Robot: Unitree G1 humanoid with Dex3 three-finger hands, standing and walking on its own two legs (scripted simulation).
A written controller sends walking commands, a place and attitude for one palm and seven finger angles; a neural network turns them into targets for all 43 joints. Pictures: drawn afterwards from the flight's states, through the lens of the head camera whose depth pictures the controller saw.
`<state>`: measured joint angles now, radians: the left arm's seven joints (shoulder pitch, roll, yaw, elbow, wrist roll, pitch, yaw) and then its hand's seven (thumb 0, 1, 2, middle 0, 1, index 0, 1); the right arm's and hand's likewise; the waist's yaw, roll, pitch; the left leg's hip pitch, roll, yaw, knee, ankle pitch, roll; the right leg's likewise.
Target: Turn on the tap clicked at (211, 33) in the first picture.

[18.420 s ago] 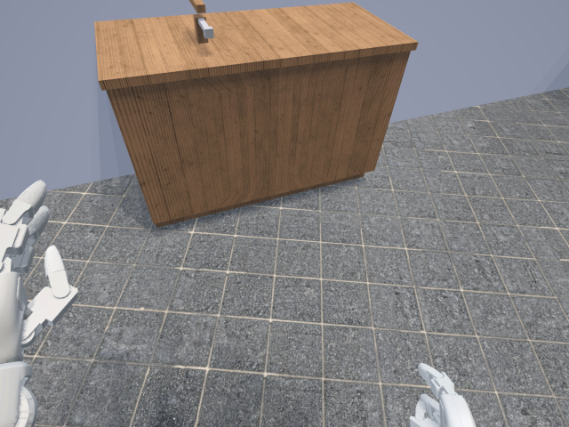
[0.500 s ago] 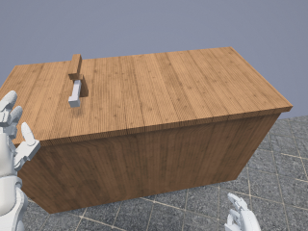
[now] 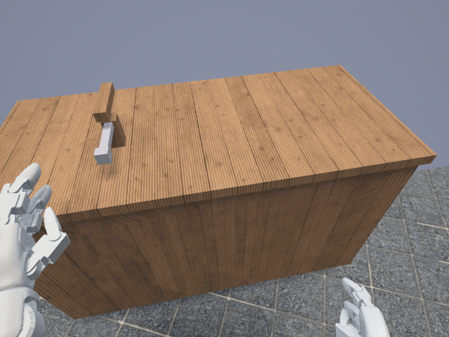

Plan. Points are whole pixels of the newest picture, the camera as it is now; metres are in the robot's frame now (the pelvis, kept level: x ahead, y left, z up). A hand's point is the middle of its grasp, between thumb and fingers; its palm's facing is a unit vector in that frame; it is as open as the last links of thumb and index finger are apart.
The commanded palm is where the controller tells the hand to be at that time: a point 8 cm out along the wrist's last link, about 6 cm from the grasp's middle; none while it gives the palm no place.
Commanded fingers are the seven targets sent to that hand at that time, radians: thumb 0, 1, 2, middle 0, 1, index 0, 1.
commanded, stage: turn the palm inward beside the body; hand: left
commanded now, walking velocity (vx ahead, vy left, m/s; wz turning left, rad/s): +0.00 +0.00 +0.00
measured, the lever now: (103, 155) +0.43 +0.34 +0.08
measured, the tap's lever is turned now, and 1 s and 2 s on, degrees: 0 0 0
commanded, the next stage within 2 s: reach beside the lever's end, fingers flat in 1.18 s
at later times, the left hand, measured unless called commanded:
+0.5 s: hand (58, 259) +0.17 +0.26 +0.13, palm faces +0.49 -0.86 -0.11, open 7.4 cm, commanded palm +0.12 +0.29 +0.15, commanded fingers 0.00 0.90 0.90 -0.20 -0.30 -0.20 -0.30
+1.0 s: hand (75, 263) +0.17 +0.23 +0.13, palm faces +0.50 -0.86 -0.10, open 7.4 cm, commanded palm +0.11 +0.27 +0.14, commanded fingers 0.00 0.90 0.90 -0.20 -0.30 -0.20 -0.30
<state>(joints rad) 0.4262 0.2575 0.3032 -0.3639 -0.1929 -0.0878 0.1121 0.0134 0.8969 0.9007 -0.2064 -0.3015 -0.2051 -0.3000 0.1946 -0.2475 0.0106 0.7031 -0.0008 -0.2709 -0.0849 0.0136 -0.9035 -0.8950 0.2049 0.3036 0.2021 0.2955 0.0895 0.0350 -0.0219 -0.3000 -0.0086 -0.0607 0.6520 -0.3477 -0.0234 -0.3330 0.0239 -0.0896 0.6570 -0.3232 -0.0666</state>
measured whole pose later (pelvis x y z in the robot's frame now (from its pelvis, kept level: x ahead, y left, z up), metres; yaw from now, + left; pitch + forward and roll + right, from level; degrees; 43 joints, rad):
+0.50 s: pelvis -0.02 +0.02 +0.00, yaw +0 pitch -2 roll +0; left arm 0.48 0.20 0.21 -0.43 -0.18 0.01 0.18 0.01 0.90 0.90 -0.20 -0.30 -0.20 -0.30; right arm 0.18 -0.21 0.06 0.68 -0.01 -0.28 -0.09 0.01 -0.90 -0.89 0.21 0.30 0.20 0.30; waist 0.09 0.03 -0.02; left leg -0.29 -0.02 -0.05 0.66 -0.33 0.00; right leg -0.32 0.01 -0.08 0.64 -0.29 -0.04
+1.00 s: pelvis -0.01 +0.00 +0.00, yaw +1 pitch -2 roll +0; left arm 0.50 0.18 0.20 -0.45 -0.22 0.07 0.19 0.01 0.90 0.90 -0.20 -0.30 -0.20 -0.30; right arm 0.19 -0.22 0.05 0.67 0.00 -0.28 -0.10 0.01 -0.90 -0.89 0.21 0.30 0.20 0.30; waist 0.09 0.06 -0.03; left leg -0.30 -0.01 -0.07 0.66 -0.33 -0.03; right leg -0.32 0.03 -0.10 0.65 -0.30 -0.07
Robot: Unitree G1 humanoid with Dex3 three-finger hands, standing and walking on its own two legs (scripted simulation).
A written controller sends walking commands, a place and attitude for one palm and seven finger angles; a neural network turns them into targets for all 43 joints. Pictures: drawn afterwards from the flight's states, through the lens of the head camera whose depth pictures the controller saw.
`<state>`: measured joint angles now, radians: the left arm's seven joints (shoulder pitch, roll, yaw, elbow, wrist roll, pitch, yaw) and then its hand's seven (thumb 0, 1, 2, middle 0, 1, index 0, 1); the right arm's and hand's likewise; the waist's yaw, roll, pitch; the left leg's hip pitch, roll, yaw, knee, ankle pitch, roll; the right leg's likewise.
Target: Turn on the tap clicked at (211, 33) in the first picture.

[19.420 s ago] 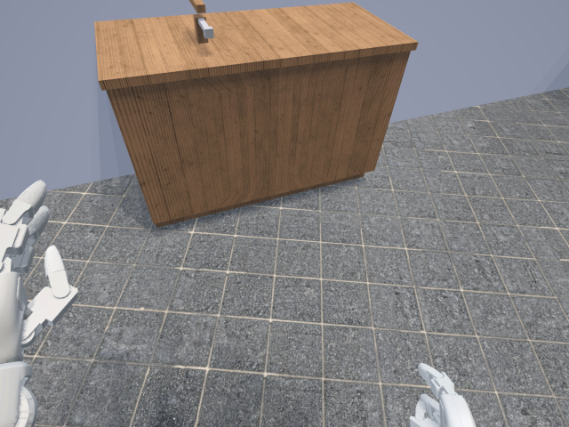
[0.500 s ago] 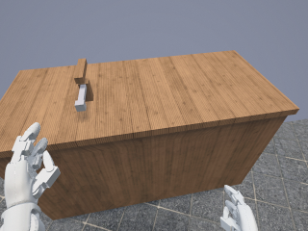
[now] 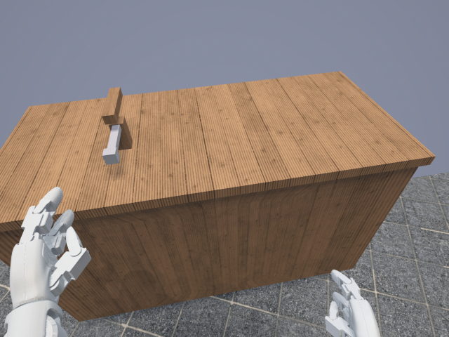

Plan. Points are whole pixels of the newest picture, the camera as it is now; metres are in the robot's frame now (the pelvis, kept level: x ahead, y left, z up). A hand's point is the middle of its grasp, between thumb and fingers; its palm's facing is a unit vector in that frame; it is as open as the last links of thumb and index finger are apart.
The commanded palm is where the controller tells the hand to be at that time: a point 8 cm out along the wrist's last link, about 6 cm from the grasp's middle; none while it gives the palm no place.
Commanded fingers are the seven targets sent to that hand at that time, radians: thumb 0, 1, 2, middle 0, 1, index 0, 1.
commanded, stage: turn the palm inward beside the body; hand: left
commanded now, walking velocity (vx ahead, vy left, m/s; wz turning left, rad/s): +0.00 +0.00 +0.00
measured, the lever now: (111, 156) +0.44 +0.33 +0.08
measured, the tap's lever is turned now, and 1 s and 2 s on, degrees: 0 0 0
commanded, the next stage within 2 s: reach beside the lever's end, fingers flat in 0.18 s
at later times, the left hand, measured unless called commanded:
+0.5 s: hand (83, 243) +0.20 +0.24 +0.13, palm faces +0.52 -0.85 -0.08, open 7.4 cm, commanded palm +0.17 +0.28 +0.13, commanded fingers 0.00 0.90 0.90 -0.20 -0.30 -0.20 -0.30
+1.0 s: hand (90, 206) +0.27 +0.28 +0.11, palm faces +0.54 -0.84 -0.08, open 7.5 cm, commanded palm +0.24 +0.32 +0.11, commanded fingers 0.00 0.90 0.90 -0.19 -0.26 -0.19 -0.26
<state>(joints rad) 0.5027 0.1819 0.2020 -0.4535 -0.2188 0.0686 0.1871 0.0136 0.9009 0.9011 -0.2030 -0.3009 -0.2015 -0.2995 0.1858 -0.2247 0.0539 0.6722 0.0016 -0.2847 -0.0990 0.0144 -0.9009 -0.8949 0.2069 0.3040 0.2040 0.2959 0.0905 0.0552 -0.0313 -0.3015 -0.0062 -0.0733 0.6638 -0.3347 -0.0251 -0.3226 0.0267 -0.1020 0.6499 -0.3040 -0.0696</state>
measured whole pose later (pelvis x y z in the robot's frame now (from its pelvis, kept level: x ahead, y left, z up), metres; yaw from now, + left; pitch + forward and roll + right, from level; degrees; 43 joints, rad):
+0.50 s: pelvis +0.00 +0.00 +0.00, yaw +0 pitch -1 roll +0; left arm 0.42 0.18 0.23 -0.38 -0.22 0.04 0.20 0.01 0.90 0.90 -0.20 -0.30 -0.20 -0.30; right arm 0.18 -0.23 0.05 0.67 0.01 -0.28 -0.11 0.01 -0.90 -0.90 0.21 0.30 0.20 0.30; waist 0.09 0.05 -0.03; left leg -0.33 -0.01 -0.08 0.69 -0.35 -0.03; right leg -0.35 0.02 -0.10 0.68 -0.32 -0.07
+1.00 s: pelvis +0.00 +0.02 +0.00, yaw -1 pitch +1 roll +0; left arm 0.12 0.21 0.30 -0.08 -0.19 0.03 0.22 0.01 0.90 0.90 -0.19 -0.28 -0.19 -0.28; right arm 0.17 -0.23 0.04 0.71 0.00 -0.21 -0.12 0.01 -0.90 -0.89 0.21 0.30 0.20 0.30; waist 0.05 0.03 -0.02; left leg -0.35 -0.02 -0.05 0.67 -0.34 -0.01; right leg -0.38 0.02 -0.08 0.65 -0.30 -0.05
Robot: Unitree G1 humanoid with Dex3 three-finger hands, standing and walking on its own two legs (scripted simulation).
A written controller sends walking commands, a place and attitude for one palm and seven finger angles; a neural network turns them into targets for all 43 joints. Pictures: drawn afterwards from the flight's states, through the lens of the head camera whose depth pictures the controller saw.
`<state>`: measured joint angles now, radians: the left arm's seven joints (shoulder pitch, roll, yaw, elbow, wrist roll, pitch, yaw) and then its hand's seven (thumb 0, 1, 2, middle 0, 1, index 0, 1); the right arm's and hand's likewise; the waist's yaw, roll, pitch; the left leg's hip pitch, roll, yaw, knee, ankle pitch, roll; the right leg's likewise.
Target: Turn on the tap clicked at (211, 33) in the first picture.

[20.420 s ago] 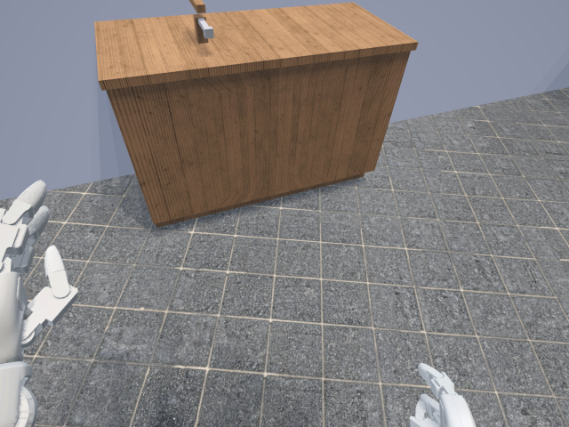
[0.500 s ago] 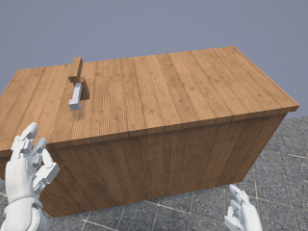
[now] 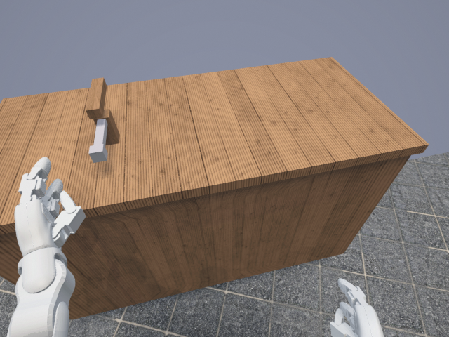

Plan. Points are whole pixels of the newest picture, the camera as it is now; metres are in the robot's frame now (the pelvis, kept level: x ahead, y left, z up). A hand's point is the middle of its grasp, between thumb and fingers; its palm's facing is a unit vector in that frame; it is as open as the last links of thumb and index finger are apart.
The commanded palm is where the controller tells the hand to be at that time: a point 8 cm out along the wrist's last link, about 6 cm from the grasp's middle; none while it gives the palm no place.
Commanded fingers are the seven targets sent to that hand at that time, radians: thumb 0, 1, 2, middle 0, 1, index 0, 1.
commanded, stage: reach beside the lever's end, fingers flat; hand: left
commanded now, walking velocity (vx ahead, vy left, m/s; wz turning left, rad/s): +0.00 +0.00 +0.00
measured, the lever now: (98, 153) +0.43 +0.32 +0.08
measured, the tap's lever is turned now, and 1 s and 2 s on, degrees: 0 0 0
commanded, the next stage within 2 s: push the lever round in 1.48 s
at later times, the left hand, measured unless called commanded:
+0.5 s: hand (78, 184) +0.33 +0.31 +0.10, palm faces +0.55 -0.83 -0.07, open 7.6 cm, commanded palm +0.29 +0.34 +0.10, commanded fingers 0.00 0.90 0.90 -0.17 -0.20 -0.17 -0.20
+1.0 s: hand (81, 164) +0.40 +0.34 +0.08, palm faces +0.56 -0.82 -0.08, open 7.8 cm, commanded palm +0.36 +0.38 +0.08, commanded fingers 0.00 0.90 0.90 -0.15 -0.15 -0.15 -0.15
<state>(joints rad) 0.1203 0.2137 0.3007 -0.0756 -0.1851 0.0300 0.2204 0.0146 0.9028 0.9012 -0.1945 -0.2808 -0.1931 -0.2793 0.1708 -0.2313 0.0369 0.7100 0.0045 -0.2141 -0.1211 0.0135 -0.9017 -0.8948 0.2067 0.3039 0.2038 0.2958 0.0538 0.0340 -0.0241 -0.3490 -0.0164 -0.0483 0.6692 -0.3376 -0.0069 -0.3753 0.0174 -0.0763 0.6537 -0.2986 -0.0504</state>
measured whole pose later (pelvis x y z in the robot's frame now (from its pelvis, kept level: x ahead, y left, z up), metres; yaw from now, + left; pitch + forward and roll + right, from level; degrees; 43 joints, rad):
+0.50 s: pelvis +0.00 +0.00 +0.00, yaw -1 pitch +5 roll +0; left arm -0.19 0.32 0.43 0.36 -0.18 -0.08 0.13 0.01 0.90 0.90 -0.17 -0.22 -0.17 -0.22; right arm 0.20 -0.25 0.02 0.73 0.02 -0.17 -0.13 0.01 -0.90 -0.89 0.21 0.30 0.20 0.30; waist 0.02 0.03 -0.04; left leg -0.44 -0.01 -0.04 0.71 -0.35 0.00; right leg -0.47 0.02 -0.07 0.68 -0.30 -0.05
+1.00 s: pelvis -0.01 +0.01 -0.02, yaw -1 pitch +10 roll -1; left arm -0.50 0.48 0.54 0.84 -0.11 -0.26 0.08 0.01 0.90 0.90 -0.15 -0.16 -0.15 -0.16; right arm 0.29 -0.27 0.01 0.74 0.00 -0.12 -0.10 0.01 -0.90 -0.89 0.21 0.30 0.20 0.30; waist -0.04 0.01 -0.06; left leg -0.61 0.00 -0.04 0.81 -0.38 0.00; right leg -0.63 0.03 -0.07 0.75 -0.31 -0.04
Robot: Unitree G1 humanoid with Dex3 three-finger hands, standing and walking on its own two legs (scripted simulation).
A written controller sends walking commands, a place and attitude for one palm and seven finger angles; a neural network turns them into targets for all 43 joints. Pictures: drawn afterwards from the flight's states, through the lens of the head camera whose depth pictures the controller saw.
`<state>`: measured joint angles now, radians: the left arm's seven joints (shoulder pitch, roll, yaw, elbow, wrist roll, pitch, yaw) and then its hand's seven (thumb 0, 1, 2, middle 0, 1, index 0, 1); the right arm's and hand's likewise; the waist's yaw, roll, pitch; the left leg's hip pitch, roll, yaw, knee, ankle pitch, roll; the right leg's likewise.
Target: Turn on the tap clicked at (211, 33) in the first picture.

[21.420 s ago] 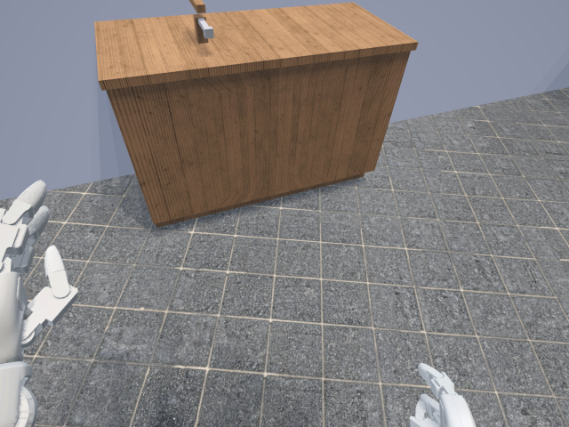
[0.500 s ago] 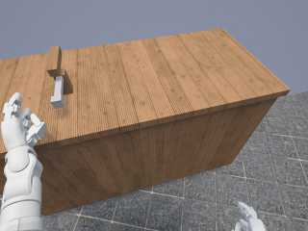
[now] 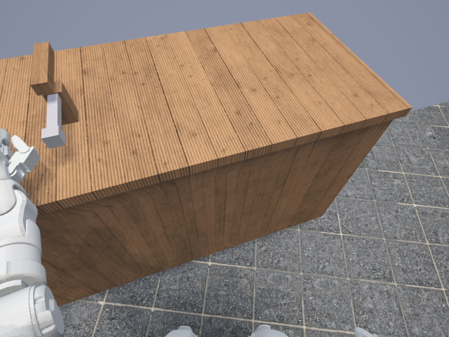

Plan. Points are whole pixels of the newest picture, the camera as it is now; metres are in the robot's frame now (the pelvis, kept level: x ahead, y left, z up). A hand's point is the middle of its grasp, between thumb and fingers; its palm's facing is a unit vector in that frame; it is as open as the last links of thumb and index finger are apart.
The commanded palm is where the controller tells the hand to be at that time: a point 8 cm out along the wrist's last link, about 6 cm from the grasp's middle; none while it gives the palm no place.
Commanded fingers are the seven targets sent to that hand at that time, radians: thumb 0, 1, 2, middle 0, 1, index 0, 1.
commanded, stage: reach beside the lever's end, fingers flat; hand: left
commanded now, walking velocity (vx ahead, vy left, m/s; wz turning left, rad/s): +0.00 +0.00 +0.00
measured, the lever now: (53, 137) +0.43 +0.32 +0.09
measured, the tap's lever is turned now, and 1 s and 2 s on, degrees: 0 0 17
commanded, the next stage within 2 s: push the lever round in 0.48 s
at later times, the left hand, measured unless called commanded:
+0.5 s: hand (33, 153) +0.40 +0.35 +0.09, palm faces +0.57 -0.82 -0.06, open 7.8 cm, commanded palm +0.36 +0.38 +0.09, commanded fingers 0.00 0.90 0.90 -0.15 -0.15 -0.15 -0.15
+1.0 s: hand (46, 150) +0.40 +0.33 +0.09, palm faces +0.56 -0.83 -0.06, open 7.8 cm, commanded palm +0.36 +0.36 +0.09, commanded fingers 0.00 0.90 0.90 -0.15 -0.15 -0.15 -0.15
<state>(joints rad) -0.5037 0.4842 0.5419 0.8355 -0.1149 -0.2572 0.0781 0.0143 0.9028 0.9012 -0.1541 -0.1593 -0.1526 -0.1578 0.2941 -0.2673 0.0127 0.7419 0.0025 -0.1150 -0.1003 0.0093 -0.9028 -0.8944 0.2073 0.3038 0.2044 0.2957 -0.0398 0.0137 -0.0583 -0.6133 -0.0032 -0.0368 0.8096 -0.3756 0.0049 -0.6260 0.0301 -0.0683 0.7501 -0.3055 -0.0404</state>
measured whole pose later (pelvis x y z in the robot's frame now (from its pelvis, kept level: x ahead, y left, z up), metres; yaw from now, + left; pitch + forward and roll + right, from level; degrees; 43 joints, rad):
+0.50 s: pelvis +0.01 +0.02 +0.00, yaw -1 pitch +11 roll -2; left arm -0.44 0.45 0.55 0.78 -0.12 -0.27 0.08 0.01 0.90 0.90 -0.15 -0.15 -0.15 -0.15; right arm 0.33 -0.25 0.01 0.71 0.01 -0.06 -0.07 0.01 -0.90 -0.89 0.21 0.30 0.20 0.30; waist -0.04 0.02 -0.09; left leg -0.62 0.00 -0.02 0.82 -0.40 0.02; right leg -0.62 0.03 -0.05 0.74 -0.31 -0.02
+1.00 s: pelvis +0.01 +0.00 +0.00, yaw +0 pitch +11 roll -2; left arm -0.48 0.43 0.51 0.79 -0.11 -0.27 0.10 0.01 0.90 0.90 -0.15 -0.15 -0.15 -0.15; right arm 0.29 -0.26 0.01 0.71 0.00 -0.07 -0.08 0.01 -0.90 -0.89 0.21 0.30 0.20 0.30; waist -0.04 0.01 -0.08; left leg -0.62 0.00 -0.04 0.82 -0.39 0.01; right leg -0.63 0.03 -0.07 0.75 -0.31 -0.03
